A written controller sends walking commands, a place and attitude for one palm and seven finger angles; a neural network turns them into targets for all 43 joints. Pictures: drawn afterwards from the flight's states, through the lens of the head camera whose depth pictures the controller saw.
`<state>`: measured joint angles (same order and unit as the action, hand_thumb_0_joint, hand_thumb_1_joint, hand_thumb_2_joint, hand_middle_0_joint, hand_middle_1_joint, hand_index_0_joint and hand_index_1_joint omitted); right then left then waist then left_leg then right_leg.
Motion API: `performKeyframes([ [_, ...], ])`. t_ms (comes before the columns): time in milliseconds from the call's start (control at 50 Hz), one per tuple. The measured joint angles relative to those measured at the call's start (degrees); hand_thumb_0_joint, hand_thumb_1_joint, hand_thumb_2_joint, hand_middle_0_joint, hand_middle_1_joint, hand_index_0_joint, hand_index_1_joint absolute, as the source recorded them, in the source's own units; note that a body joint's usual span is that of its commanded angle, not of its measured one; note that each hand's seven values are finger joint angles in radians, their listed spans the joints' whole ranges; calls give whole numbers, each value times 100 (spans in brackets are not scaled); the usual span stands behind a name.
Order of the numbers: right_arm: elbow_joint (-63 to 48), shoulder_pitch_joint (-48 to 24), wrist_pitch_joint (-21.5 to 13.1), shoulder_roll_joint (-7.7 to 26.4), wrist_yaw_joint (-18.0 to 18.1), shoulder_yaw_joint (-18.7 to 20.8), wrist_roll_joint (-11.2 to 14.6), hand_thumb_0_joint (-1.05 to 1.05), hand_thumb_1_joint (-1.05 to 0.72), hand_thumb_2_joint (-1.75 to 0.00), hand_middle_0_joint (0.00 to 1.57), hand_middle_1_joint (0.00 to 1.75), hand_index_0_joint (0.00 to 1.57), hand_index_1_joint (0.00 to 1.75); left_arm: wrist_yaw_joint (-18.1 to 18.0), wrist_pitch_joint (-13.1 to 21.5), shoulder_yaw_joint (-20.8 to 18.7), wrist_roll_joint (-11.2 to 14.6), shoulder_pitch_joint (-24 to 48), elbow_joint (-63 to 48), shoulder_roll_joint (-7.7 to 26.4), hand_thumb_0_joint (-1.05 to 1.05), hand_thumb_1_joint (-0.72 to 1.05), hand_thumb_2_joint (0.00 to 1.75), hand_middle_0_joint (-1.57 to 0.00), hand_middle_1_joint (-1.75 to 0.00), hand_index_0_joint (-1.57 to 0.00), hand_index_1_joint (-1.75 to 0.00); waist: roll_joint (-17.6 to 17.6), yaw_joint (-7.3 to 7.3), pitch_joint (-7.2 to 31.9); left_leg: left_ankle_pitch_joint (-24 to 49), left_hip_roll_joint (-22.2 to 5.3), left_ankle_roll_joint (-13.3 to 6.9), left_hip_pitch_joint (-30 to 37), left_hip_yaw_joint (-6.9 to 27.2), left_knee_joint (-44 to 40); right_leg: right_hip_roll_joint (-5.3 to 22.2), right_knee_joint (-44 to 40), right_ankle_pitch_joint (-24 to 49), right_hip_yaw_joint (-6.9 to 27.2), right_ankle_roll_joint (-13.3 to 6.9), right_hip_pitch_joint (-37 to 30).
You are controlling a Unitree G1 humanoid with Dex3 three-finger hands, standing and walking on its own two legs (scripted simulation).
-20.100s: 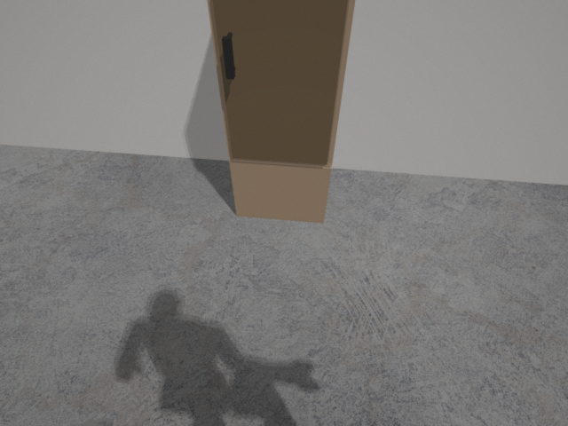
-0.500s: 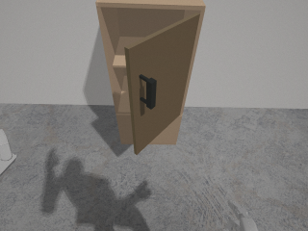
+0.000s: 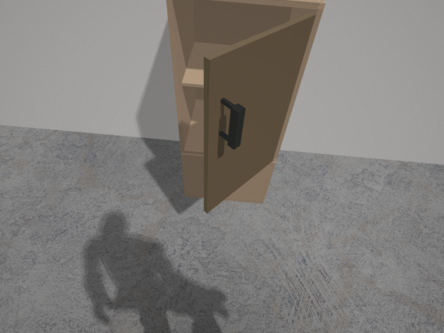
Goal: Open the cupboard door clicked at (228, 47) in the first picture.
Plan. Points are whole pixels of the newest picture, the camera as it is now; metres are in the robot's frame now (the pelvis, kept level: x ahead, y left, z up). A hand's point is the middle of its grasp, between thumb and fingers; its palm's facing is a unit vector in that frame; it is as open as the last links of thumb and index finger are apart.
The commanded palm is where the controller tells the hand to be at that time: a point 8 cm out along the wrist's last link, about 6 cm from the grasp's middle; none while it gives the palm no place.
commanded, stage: let the arm hang, fingers relaxed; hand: left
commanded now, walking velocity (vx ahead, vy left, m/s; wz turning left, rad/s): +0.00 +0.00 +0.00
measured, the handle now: (229, 123) +0.58 +0.01 +0.04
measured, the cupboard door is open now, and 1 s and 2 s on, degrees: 48 48 48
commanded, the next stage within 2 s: look to check the result in 0.74 s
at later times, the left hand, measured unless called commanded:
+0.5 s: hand out of the picture -0.02 +0.17 -0.17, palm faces +0.03 -0.98 -0.17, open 7.4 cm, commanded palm none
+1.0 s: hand out of the picture -0.01 +0.18 -0.17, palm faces +0.04 -0.98 -0.19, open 7.4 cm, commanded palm none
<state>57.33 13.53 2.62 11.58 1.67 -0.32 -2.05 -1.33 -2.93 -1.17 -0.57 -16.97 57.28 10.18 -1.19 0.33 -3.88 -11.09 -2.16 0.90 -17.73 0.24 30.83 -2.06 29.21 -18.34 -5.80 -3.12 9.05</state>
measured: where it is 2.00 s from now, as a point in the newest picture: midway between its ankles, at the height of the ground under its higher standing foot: outside the picture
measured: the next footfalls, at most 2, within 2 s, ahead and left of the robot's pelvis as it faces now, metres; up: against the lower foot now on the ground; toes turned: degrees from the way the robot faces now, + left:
none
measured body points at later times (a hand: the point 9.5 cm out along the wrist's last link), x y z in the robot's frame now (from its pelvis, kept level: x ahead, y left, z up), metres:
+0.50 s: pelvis +0.00 +0.02 +0.01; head +0.00 +0.00 +0.46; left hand -0.02 +0.22 -0.15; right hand -0.03 -0.17 -0.17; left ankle +0.06 +0.13 -0.73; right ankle -0.02 -0.08 -0.73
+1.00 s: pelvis +0.02 +0.02 +0.01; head +0.03 +0.01 +0.46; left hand -0.01 +0.23 -0.15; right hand +0.00 -0.19 -0.16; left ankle +0.06 +0.13 -0.73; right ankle -0.02 -0.08 -0.73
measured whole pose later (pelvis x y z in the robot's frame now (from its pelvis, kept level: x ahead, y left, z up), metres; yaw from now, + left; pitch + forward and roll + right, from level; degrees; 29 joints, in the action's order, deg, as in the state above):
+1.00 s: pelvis +0.02 +0.02 +0.01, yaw -1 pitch -2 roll +0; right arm 65.6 16.0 0.9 7.2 2.6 0.0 -1.4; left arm -2.3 0.2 -0.6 -0.2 -18.5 66.7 6.5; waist 1.2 0.3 -3.0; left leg -9.6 -0.3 -0.6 -12.9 -1.9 24.4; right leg -0.2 23.8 -16.8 -3.9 -1.4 5.2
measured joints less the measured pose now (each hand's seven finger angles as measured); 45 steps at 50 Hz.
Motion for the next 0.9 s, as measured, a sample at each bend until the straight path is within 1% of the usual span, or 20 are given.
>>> performKeyframes([
  [80,375,231,30,-157,32,2,30,1,-91,-90,20,30,20,30,28,85,44,18,-244,548,8,0,98,90,-21,-29,-21,-30,115,-57,-50,150,-10,-12,104,2,-259,-26,-357,210,1,12,-143],
  [220,717,465,-4,-379,52,12,60,1,-91,-90,20,30,20,30,-25,155,75,35,-497,1046,-126,1,93,90,-20,-29,-20,-30,338,-22,-39,249,47,-74,257,-95,-481,40,-491,291,85,73,-229],
  [320,813,523,-38,-522,52,6,55,1,-91,-90,20,30,20,30,-64,195,72,38,-445,1085,-257,1,92,90,-20,-29,-20,-30,384,13,31,250,91,-108,297,-161,-517,96,-414,250,142,107,-202],
  [440,844,519,-84,-623,50,15,45,1,-91,-90,20,30,20,30,-88,263,67,32,-232,961,-414,1,91,90,-20,-29,-20,-30,346,42,142,224,133,-134,306,-200,-508,146,-327,190,176,135,-171],
  [560,823,471,-135,-632,65,37,39,1,-91,-90,20,30,20,30,-102,302,64,16,-20,838,-514,1,91,90,-20,-29,-20,-30,272,59,215,196,160,-148,327,-217,-510,175,-304,153,190,153,-178],
  [640,798,434,-163,-608,76,48,40,1,-91,-90,20,30,20,30,-110,300,42,16,1,845,-464,2,92,90,-20,-29,-20,-30,234,68,223,182,166,-148,354,-221,-528,180,-331,145,194,158,-209],
  [900,798,293,-171,-463,85,44,56,1,-91,-90,20,30,20,30,-100,311,43,32,-125,906,-364,1,91,90,-20,-29,-20,-30,238,15,107,159,181,-151,431,-220,-612,188,-478,155,194,173,-316],
])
